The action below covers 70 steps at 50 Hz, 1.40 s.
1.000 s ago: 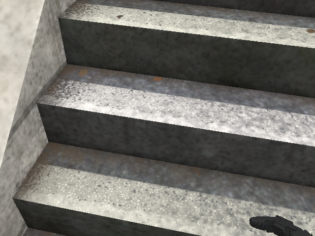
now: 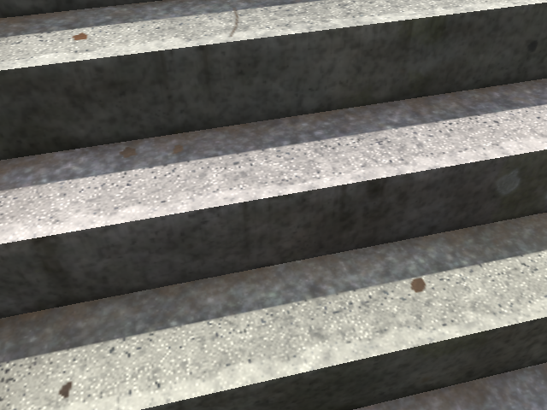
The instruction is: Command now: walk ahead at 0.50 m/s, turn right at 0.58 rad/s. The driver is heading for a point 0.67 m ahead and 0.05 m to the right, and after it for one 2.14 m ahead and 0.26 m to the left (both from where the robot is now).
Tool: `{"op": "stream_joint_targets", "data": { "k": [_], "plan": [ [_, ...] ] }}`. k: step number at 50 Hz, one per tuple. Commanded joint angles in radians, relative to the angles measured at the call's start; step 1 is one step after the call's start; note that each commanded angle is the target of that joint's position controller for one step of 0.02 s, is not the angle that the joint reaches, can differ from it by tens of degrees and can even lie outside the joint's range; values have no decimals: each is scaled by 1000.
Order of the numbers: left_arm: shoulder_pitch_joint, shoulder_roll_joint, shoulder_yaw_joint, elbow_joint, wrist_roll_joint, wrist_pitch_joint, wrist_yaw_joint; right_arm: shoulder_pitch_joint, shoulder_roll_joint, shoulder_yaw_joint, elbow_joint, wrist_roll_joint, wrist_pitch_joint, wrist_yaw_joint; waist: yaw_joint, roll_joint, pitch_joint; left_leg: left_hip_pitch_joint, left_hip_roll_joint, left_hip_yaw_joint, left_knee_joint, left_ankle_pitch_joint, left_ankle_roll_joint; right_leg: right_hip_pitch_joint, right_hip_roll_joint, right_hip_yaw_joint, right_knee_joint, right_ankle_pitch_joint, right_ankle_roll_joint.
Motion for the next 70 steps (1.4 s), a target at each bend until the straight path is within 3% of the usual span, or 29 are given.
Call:
{"op": "stream_joint_targets", "data": {
  "k": [1,7,11,16,18,19,20,22,24,28,36,39,40,42,43,44,46,48,50,53,57,58,59,60,61,63,64,67,70],
  "plan": [
    [-139,-65,-25,-54,12,-34,-19,33,129,82,-96,0,-24,-1,-102,40,139,-422,27,36,124,45,14,98,-140,355,-445,137,137],
    [93,-46,-28,50,-11,-24,-9,-247,207,135,-187,10,-7,-31,16,-105,159,-687,5,192,180,-7,-61,101,-129,407,-549,145,130],
    [210,-33,-9,63,-12,4,82,-523,225,163,-299,9,-40,-55,101,-130,88,-565,-25,310,-172,-68,-114,223,-226,517,-782,411,-4],
    [40,112,34,22,-17,-27,107,-109,-36,12,-191,22,-16,-58,-170,-278,-239,325,-142,237,-851,-600,-41,506,-293,350,-510,2064,-56],
    [-172,152,48,-85,16,-88,84,305,-186,-36,-61,1,-2,-56,-308,-146,-372,757,7,-108,-1189,-562,20,417,-273,378,-48,2099,-150],
    [-180,-56,16,-136,-13,-111,37,339,-205,-44,-2,-42,25,-64,-190,487,-372,1022,259,-602,-1527,-33,208,-14,23,371,437,593,-23],
    [-225,-43,25,-182,-3,-130,-14,302,-75,-37,21,-48,57,-102,-181,397,-294,939,351,-962,-1703,-135,266,-242,107,461,905,250,40],
    [-321,-81,3,-305,-28,-103,-44,183,145,10,118,20,71,-107,-26,56,114,551,275,-517,-1597,-440,152,-462,11,337,1139,202,39],
    [-204,-141,-31,-294,-47,-74,-42,143,204,20,190,-7,53,-93,91,-81,206,323,251,-274,-1612,-478,39,-442,-38,327,1229,284,4],
    [-224,-173,-76,-341,-71,-60,-20,160,115,13,217,-11,56,-44,129,-42,260,264,152,116,-1738,-239,-10,-570,-103,262,1040,382,12],
    [-568,-98,-73,-427,-52,-50,-9,371,-83,-30,180,35,49,-103,-46,103,76,661,158,146,-1897,169,45,-150,-187,-45,82,395,120],
    [-546,-12,-27,-443,-55,-84,-12,470,-156,-49,212,14,91,-110,-20,169,37,1014,138,111,-1706,956,34,-33,-29,-152,-226,72,97],
    [-386,51,12,-392,-51,-96,-6,421,-165,-58,187,27,91,-112,44,203,-11,1028,143,72,-1563,972,-8,155,-79,-32,-525,445,70],
    [-48,144,65,-242,-26,-67,39,191,-127,-59,96,29,50,-101,194,259,-52,547,59,43,-1163,432,-54,694,-248,141,-697,843,65],
    [90,214,75,-163,7,-31,52,205,59,-28,72,-7,0,-67,156,-129,-158,-46,-107,114,-638,-614,-106,1167,-483,270,-331,1795,6],
    [192,186,69,-158,71,-19,54,308,43,-40,124,41,-34,-58,198,-150,-356,-227,-127,-98,-36,-679,-104,1184,-655,383,-354,1817,-181],
    [19,43,42,-105,24,-7,28,91,103,-13,-24,104,7,-46,118,-191,-154,-599,-64,-12,403,-715,-95,992,-579,306,-499,871,-141],
    [-75,-72,5,-51,-2,-13,37,-83,241,64,-175,81,44,-38,28,-95,53,-711,-20,-48,581,-665,-69,686,-551,251,-602,434,-20],
    [-209,-44,-4,-40,-12,-13,34,-25,232,102,-241,76,60,-18,-104,-79,146,-607,10,-28,370,-549,-47,347,-500,91,-727,234,61],
    [-504,67,-12,-83,45,-54,11,67,53,75,-207,45,76,-53,-241,-103,105,198,-50,202,-205,-197,-62,-250,-296,-305,-939,755,36],
    [-428,392,72,-116,-67,-38,35,396,-118,-1,-36,6,101,-89,-322,-225,-232,418,-125,254,-656,-594,-80,517,-406,-198,-521,2285,-64],
    [-416,339,59,-140,-64,-30,34,320,-149,-22,-57,16,100,-80,-278,-213,-203,385,-146,205,-1010,-586,-56,670,-417,-149,-331,2200,-81],
    [-173,180,37,-185,-40,-27,49,117,-230,-46,-46,30,116,-80,-32,79,-168,440,-169,-25,-1148,-756,38,412,-301,-132,-70,1821,-57],
    [-144,121,18,-195,-18,-63,32,57,-267,-61,-74,3,147,-98,9,343,-226,558,-10,-425,-1426,-761,139,142,-187,-63,308,697,-6],
    [-192,100,28,-245,-20,-100,-15,30,-157,-30,-102,-65,140,-93,25,377,-306,616,28,-666,-1531,-862,171,-80,-83,188,798,413,11],
    [-411,-107,-37,-346,8,-143,-41,252,19,28,64,9,135,-6,13,70,-36,413,-82,-172,-1413,-334,33,-249,-92,110,1056,218,-1],
    [-440,-128,-55,-367,13,-141,-37,314,64,29,116,20,123,9,9,34,24,342,-67,-334,-1498,-561,52,-396,-95,113,1165,210,-7],
    [-305,-106,-75,-390,11,-126,-40,198,-10,-5,110,55,96,-13,98,99,152,300,-54,-473,-1661,-772,92,-535,-102,110,1123,235,66],
    [-351,-79,-80,-385,14,-125,5,160,-19,-9,75,22,82,-38,79,43,144,243,-42,-457,-1670,-625,100,-534,-117,54,934,342,113]
  ]
}}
